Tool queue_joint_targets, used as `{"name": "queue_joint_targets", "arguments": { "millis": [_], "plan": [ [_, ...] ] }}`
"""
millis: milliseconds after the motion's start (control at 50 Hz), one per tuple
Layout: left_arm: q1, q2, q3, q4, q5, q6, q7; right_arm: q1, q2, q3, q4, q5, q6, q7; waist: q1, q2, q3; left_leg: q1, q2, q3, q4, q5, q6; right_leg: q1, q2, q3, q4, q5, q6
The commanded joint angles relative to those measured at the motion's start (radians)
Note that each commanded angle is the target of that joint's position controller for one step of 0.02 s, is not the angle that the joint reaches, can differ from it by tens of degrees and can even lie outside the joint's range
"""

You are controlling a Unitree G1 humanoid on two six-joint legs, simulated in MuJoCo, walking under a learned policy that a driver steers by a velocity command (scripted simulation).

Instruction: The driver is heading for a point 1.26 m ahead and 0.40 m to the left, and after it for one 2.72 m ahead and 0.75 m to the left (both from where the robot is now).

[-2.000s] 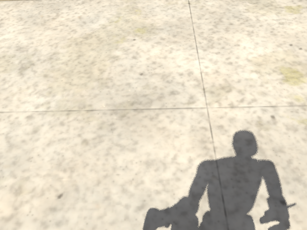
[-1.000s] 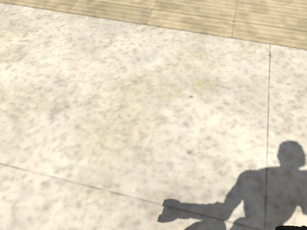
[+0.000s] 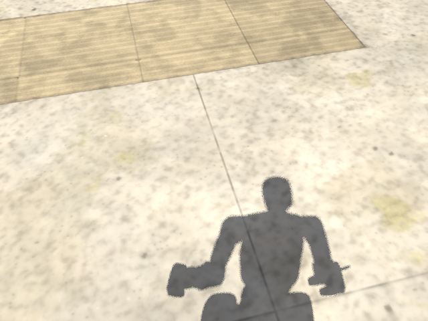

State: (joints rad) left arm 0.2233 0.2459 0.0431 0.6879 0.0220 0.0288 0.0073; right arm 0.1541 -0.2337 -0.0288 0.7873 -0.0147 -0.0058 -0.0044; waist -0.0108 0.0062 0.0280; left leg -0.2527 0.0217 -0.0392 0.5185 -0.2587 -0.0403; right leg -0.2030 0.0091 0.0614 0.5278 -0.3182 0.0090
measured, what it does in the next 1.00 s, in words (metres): stands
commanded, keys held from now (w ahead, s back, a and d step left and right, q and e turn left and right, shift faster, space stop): shift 1.00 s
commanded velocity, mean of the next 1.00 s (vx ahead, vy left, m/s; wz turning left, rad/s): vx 0.00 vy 0.00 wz -0.01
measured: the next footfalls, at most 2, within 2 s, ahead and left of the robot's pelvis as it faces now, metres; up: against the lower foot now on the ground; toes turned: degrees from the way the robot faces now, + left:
right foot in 1.86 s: +0.50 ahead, -0.05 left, +0.00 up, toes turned -4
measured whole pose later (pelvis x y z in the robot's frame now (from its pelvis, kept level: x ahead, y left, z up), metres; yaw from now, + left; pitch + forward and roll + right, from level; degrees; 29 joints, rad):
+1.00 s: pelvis +0.00 -0.01 +0.00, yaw +0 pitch -2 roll +0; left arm 0.28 0.21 0.02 0.98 0.00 -0.01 0.03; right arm 0.21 -0.21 -0.04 1.10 0.00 0.01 -0.06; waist -0.01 0.00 0.04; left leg -0.22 0.04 -0.05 0.49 -0.25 -0.05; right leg -0.16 0.02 0.05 0.49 -0.30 0.00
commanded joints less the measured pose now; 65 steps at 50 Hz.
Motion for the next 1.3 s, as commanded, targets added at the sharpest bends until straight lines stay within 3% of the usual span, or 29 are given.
{"name": "queue_joint_targets", "arguments": {
  "millis": [20,260,660,1160,1180,1200,1220,1240,1260,1280,1300],
  "plan": [
    [-0.028,0.113,0.024,-0.063,0.000,-0.038,0.003,-0.027,-0.117,-0.031,-0.051,0.003,-0.006,-0.012,-0.007,-0.083,-0.030,0.065,0.020,-0.011,-0.030,0.130,0.019,-0.074,-0.073,0.082,-0.123,0.135,-0.038],
    [0.010,0.081,0.012,-0.012,-0.008,-0.049,0.009,0.012,-0.118,-0.036,0.058,0.010,0.000,-0.029,-0.001,-0.020,-0.026,0.075,0.024,-0.014,-0.041,0.163,-0.004,-0.049,-0.050,0.063,-0.113,0.173,-0.042],
    [0.056,0.071,0.010,0.148,-0.017,-0.048,0.020,0.055,-0.109,-0.035,0.226,0.016,0.011,-0.049,-0.005,-0.012,-0.002,0.084,0.017,-0.004,-0.067,0.173,0.002,-0.030,-0.022,0.020,-0.124,0.205,-0.030],
    [0.113,0.048,-0.011,0.313,-0.023,-0.042,0.028,0.117,-0.069,-0.016,0.310,0.017,0.013,-0.053,0.002,-0.006,0.029,0.065,0.001,0.013,-0.085,0.142,0.010,-0.039,-0.009,-0.005,-0.142,0.156,-0.022],
    [0.145,0.050,-0.008,0.331,-0.026,-0.038,0.032,0.149,-0.055,-0.014,0.326,0.021,0.014,-0.054,0.005,-0.023,-0.017,0.073,-0.035,0.056,-0.055,-0.064,0.018,-0.021,0.007,-0.014,-0.154,-0.084,-0.037],
    [0.155,0.091,0.005,0.329,-0.039,-0.034,0.035,0.155,-0.068,-0.020,0.323,0.032,0.013,-0.054,0.012,-0.052,0.017,0.010,-0.063,0.082,-0.003,-0.325,0.035,-0.053,-0.006,0.022,-0.170,-0.388,-0.071],
    [0.182,0.119,0.014,0.324,-0.046,-0.039,0.035,0.114,-0.081,-0.023,0.297,0.032,0.003,-0.051,0.035,-0.078,0.087,-0.108,-0.057,0.070,0.049,-0.452,0.050,-0.086,-0.068,0.116,-0.223,-0.595,-0.115],
    [0.214,0.155,0.024,0.322,-0.053,-0.055,0.032,0.042,-0.043,-0.012,0.250,0.038,-0.020,-0.042,0.062,-0.159,0.135,-0.199,-0.051,0.093,0.152,-0.355,0.048,-0.072,-0.180,0.279,-0.312,-0.669,-0.173],
    [0.182,0.187,0.038,0.309,-0.060,-0.073,0.031,0.004,-0.009,-0.002,0.220,0.046,-0.047,-0.027,0.056,-0.244,0.160,-0.247,-0.019,0.092,0.288,-0.169,0.054,-0.071,-0.299,0.430,-0.403,-0.620,-0.230],
    [0.162,0.170,0.037,0.296,-0.052,-0.088,0.030,-0.022,-0.039,-0.010,0.201,0.047,-0.068,-0.016,0.057,-0.223,0.173,-0.301,0.032,0.035,0.382,-0.177,0.072,-0.075,-0.352,0.494,-0.436,-0.528,-0.258],
    [0.120,0.140,0.028,0.272,-0.044,-0.102,0.026,-0.024,-0.045,-0.013,0.185,0.052,-0.085,-0.007,0.035,-0.195,0.168,-0.344,0.065,0.008,0.423,-0.197,0.092,-0.054,-0.362,0.485,-0.430,-0.448,-0.250]
  ]
}}
Keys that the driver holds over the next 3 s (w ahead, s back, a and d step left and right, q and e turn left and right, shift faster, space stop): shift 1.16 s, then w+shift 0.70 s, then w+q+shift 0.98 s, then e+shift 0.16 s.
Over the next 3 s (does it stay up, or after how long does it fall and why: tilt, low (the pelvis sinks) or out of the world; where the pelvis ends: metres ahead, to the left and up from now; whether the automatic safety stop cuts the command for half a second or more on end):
stays up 1.28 0.24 0.01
